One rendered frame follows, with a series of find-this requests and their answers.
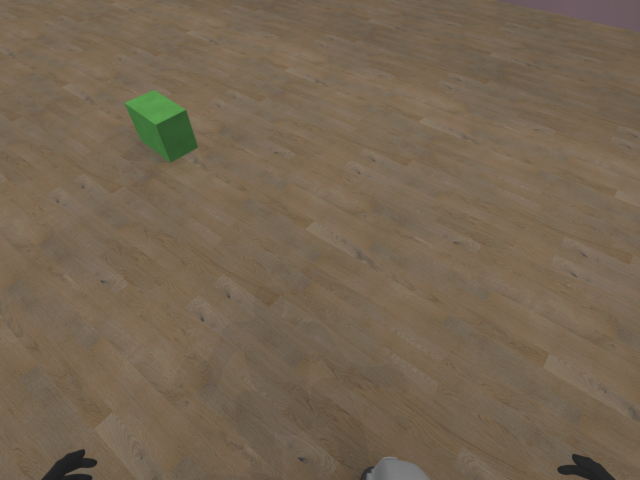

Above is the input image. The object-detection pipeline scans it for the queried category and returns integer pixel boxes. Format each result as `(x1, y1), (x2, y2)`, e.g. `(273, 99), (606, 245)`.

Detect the robot right shin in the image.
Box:
(374, 457), (398, 469)

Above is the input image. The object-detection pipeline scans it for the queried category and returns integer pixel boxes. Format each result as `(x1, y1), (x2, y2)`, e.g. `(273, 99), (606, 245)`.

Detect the carton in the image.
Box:
(125, 90), (198, 163)

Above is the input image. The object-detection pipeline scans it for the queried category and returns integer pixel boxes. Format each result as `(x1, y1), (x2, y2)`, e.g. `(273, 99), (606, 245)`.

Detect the right robot thigh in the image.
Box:
(366, 460), (430, 480)

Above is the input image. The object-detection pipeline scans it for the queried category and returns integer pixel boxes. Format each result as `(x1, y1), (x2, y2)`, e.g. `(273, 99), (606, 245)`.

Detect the left robot hand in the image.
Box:
(41, 449), (97, 480)

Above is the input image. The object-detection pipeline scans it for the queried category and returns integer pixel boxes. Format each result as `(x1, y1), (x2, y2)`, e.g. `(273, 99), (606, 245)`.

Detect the right robot hand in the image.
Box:
(557, 454), (616, 480)

